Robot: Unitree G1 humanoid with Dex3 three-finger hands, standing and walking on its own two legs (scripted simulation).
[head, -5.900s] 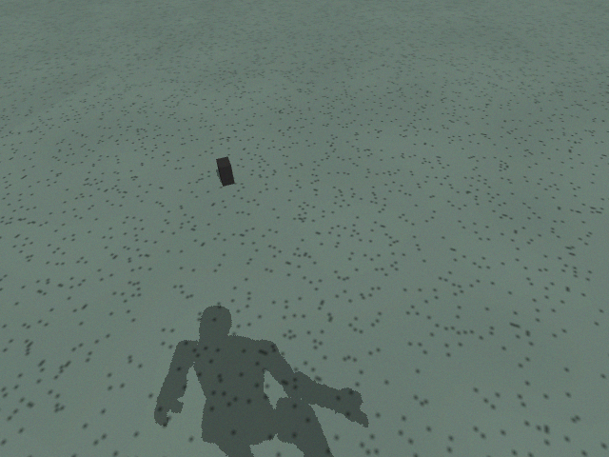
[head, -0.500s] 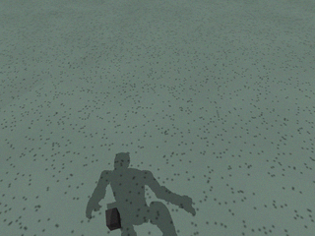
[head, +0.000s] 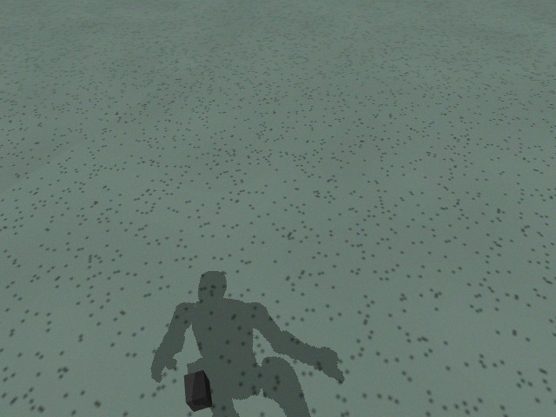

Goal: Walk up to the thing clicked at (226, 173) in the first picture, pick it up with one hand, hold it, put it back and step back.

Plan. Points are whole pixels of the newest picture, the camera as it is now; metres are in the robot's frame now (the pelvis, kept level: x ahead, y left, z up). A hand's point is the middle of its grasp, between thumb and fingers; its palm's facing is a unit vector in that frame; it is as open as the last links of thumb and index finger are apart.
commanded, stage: stand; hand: left
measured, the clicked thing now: (198, 391) +0.36 +0.29 -0.72
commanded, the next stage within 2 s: none
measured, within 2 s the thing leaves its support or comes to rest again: neither
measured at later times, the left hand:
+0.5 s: hand out of the picture +0.08 +0.25 -0.16, palm faces -0.03 -0.94 -0.34, open 7.4 cm
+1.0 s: hand out of the picture +0.07 +0.24 -0.16, palm faces -0.04 -0.94 -0.34, open 7.4 cm
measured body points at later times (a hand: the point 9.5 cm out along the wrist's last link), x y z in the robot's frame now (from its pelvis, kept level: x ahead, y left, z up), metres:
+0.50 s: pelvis +0.00 -0.01 +0.00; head +0.01 -0.01 +0.45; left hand +0.08 +0.29 -0.13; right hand +0.08 -0.31 -0.13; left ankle +0.01 +0.12 -0.75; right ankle -0.01 -0.13 -0.75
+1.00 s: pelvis +0.00 -0.01 +0.00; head +0.01 -0.01 +0.45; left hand +0.07 +0.29 -0.13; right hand +0.07 -0.31 -0.13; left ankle +0.01 +0.12 -0.75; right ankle -0.01 -0.13 -0.75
